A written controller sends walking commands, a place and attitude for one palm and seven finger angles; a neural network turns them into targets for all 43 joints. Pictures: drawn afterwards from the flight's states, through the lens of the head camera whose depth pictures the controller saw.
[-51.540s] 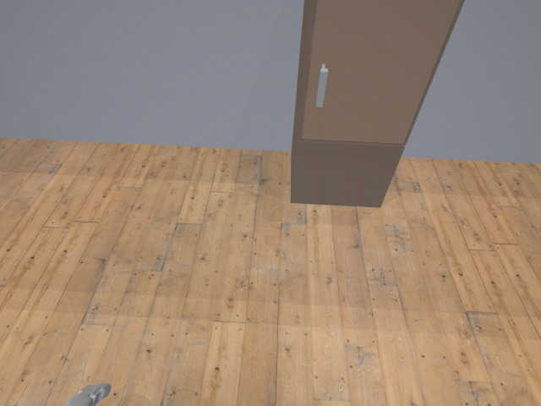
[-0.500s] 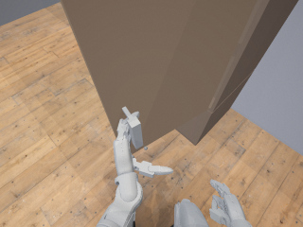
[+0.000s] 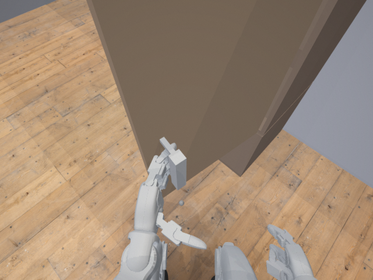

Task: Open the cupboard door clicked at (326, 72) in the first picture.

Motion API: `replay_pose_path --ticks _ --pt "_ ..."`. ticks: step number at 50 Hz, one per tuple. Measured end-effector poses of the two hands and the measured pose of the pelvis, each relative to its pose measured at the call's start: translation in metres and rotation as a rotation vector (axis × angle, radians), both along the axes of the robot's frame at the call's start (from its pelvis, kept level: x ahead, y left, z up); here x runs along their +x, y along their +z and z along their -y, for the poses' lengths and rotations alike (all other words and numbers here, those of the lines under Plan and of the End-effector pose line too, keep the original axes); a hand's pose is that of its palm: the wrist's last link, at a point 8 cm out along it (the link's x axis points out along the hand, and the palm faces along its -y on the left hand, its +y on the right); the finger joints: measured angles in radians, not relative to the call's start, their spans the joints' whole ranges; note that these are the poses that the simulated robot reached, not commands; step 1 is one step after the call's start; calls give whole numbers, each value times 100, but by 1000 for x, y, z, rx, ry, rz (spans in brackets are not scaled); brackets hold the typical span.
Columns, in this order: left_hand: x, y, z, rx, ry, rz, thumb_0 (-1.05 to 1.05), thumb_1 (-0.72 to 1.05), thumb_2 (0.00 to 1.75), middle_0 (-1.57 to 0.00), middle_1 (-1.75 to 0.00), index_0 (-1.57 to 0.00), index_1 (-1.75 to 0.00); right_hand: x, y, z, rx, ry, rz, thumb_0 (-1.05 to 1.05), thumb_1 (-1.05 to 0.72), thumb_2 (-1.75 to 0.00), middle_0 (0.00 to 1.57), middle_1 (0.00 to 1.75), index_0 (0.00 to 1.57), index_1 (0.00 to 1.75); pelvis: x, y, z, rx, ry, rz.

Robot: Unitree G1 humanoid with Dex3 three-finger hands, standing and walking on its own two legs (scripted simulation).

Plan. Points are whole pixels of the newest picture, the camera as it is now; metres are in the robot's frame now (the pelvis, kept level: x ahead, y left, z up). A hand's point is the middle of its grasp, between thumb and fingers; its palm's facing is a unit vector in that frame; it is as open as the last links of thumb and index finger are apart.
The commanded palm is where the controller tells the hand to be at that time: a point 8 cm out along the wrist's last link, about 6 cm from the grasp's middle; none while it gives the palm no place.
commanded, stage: slide the hand sideways off the handle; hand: left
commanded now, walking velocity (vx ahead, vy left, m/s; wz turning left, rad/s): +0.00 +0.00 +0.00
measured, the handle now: (172, 164) +0.34 +0.05 +0.04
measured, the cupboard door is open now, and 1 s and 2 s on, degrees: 80 80 80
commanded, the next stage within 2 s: draw the hand back to the body in 0.72 s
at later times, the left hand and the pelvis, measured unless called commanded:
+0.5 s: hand (150, 227) +0.22 +0.08 +0.03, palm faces -0.05 -1.00 +0.01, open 16.2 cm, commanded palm +0.19 +0.13 +0.03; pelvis +0.01 -0.01 -0.01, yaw +1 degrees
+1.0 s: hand (124, 232) +0.21 +0.11 +0.07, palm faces -0.07 -1.00 -0.06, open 16.3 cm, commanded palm +0.17 +0.17 +0.08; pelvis +0.00 -0.01 -0.01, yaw +0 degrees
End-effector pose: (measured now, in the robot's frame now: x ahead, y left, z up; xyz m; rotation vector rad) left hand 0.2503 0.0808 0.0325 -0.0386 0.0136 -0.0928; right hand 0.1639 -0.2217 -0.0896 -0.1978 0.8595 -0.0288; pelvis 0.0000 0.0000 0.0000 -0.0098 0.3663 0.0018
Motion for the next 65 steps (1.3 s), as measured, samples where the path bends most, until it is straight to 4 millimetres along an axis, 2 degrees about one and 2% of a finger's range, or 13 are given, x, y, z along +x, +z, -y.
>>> replay_pose_path --ticks 9,18,32,43,45,48,54,61,65 --pt "-26 -1 -25 37 34 -31 -2 -50 30 -16 -31 -17 -31 29 1 -14 23 45 45 1 -91 -90 20 30 20 30 5 -2 0 -6 11 1" --pt "-34 1 -37 22 24 -13 -2 -50 30 -15 -30 -17 -31 47 3 -15 13 63 100 1 -91 -90 20 30 20 30 7 -7 4 -9 17 -9" --pt "-60 0 -66 42 40 -42 -2 -50 30 -15 -30 -16 -30 38 2 4 -25 23 109 1 -91 -90 20 30 20 30 5 -12 10 -17 16 -6" --pt "-63 -2 -74 34 15 -23 -2 -50 30 -15 -30 -15 -30 27 -5 7 -42 1 123 1 -91 -90 20 30 20 30 -3 -21 8 -26 14 -7" --pt "-61 4 -75 44 7 -13 -2 -50 30 -15 -30 -15 -30 25 -5 6 -39 -6 122 1 -91 -90 20 30 20 30 -4 -21 7 -27 12 -2" --pt "-61 24 -82 74 10 13 -2 -50 30 -15 -30 -15 -30 21 1 2 -23 -21 117 1 -91 -90 20 30 20 30 -5 -14 6 -28 12 18" --pt "-68 69 -100 102 63 8 -2 -50 30 -15 -30 -16 -30 15 29 -7 12 -51 123 1 -91 -90 20 30 20 30 1 14 3 -28 14 72" --pt "-74 84 -114 94 52 -46 -1 -50 30 -15 -30 -15 -30 17 67 -2 -31 -58 176 1 -90 -90 20 30 20 30 8 37 1 -32 20 119" --pt "-73 103 -126 103 51 2 -2 -49 31 -15 -30 -16 -30 22 83 3 -58 -67 206 1 -90 -90 20 30 20 30 13 46 -1 -38 23 146"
